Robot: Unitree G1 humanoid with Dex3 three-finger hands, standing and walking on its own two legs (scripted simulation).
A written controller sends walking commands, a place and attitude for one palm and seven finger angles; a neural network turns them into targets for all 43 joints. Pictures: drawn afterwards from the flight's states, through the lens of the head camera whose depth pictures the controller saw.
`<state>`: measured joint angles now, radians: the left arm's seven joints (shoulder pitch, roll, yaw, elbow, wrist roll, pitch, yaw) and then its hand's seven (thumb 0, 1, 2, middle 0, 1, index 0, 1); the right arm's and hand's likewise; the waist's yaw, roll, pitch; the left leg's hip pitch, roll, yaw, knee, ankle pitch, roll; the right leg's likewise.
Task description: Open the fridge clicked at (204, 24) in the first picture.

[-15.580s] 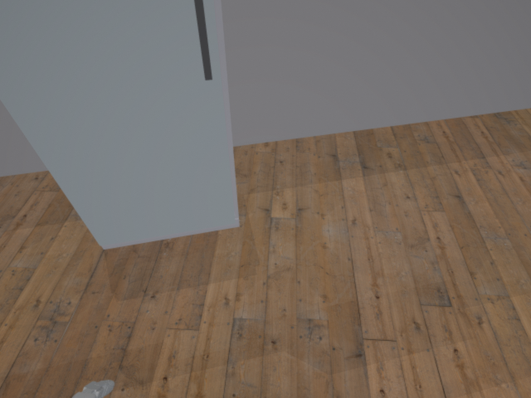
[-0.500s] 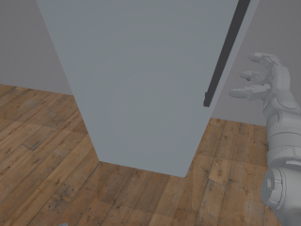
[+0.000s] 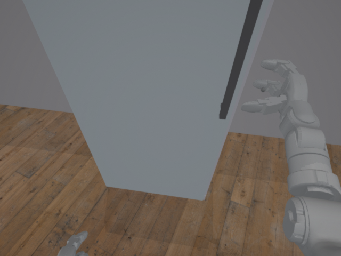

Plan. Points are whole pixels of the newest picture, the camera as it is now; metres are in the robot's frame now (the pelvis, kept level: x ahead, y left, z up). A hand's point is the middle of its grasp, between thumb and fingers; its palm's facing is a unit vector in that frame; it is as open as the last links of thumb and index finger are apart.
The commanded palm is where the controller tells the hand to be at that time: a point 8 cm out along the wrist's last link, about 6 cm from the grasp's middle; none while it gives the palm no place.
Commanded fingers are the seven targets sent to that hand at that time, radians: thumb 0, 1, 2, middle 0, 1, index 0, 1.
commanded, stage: feel for the door with the fingertips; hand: right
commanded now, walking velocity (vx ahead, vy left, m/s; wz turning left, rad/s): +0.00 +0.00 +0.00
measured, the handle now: (242, 39) +0.53 -0.11 +0.27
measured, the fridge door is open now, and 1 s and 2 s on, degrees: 0 0 0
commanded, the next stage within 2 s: slide the fingers in behind the handle in 0.82 s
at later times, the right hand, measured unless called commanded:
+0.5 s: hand (252, 80) +0.47 -0.15 +0.20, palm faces +0.13 +0.99 +0.00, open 14.0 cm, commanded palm +0.45 -0.20 +0.19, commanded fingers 0.00 0.50 -0.30 0.30 1.20 0.30 1.20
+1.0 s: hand (250, 74) +0.50 -0.15 +0.19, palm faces +0.12 +0.99 +0.01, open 13.9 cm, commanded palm +0.47 -0.19 +0.19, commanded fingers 0.00 0.50 -0.30 0.30 1.20 0.30 1.20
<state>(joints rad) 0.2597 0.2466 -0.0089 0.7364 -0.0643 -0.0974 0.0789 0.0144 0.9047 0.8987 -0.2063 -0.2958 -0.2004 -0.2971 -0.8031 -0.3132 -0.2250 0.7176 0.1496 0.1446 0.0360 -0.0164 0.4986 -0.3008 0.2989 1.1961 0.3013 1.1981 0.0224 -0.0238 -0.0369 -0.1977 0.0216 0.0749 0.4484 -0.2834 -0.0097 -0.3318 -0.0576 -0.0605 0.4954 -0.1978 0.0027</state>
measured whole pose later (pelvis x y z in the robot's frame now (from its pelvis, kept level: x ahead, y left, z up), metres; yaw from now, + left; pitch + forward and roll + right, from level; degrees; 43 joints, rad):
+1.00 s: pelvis +0.01 +0.00 +0.00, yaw +1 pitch +6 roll +1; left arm 0.35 0.26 0.01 0.78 -0.03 -0.11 0.04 0.01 0.91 0.90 -0.21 -0.30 -0.20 -0.30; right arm -1.03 -0.38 -0.29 1.05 0.09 0.00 0.01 -0.02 0.50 -0.30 0.30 1.20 0.31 1.22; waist 0.09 -0.03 -0.05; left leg -0.30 0.01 0.06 0.49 -0.30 -0.01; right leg -0.43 -0.07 -0.07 0.53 -0.22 0.01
